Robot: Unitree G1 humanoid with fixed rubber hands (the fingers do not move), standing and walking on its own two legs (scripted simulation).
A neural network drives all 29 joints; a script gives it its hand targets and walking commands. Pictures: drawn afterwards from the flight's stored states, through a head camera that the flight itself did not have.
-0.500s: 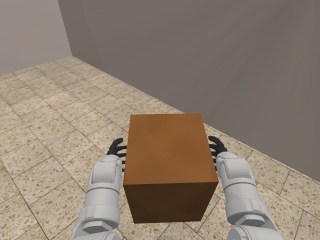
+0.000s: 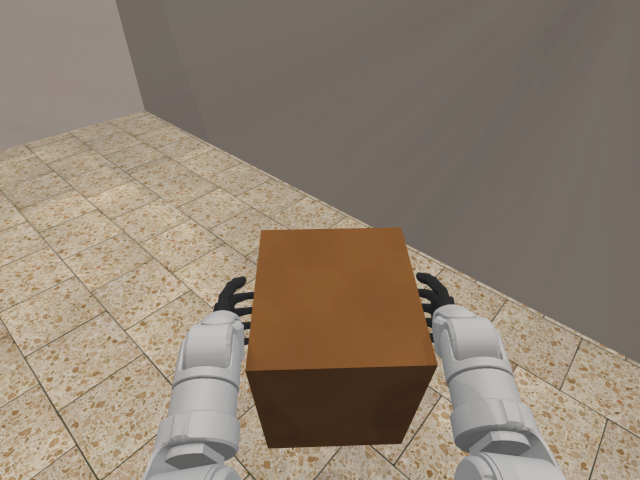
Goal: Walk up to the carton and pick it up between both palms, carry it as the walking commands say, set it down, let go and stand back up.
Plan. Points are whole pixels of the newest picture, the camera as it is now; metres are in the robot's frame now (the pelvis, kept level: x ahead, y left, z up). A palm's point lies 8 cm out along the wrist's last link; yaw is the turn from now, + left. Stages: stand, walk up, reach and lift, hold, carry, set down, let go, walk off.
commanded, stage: carry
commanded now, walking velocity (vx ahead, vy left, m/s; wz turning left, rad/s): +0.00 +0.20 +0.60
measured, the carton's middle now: (333, 340) +0.34 +0.00 +0.01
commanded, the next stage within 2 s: none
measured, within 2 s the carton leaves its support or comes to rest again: neither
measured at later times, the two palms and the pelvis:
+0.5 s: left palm (119, 370) +0.24 +0.25 +0.08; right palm (357, 318) +0.32 -0.03 +0.08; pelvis -0.01 +0.04 -0.02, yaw +11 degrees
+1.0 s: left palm out of the picture +0.09 +0.43 +0.06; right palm (178, 367) +0.26 +0.19 +0.06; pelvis -0.07 +0.14 -0.03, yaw +31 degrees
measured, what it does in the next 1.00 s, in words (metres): steps to the left, turning left: left foot, then right foot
